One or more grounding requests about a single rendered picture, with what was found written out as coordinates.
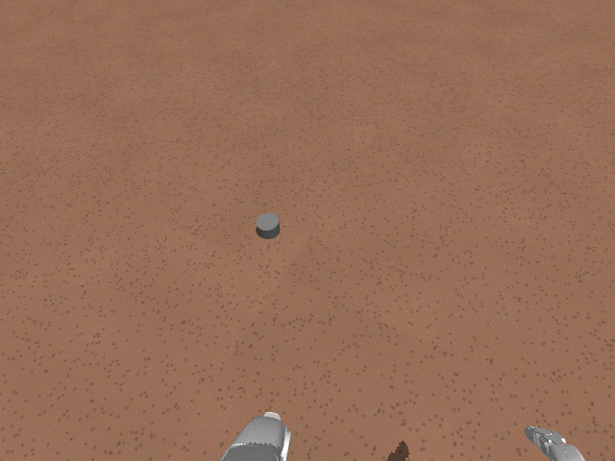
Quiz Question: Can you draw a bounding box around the tin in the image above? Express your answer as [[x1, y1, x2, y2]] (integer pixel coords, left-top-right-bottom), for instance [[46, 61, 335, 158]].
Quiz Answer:
[[257, 213, 280, 239]]

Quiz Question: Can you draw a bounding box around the right robot hand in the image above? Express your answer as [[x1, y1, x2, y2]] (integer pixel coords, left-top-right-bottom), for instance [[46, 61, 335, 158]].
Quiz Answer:
[[525, 426, 585, 461]]

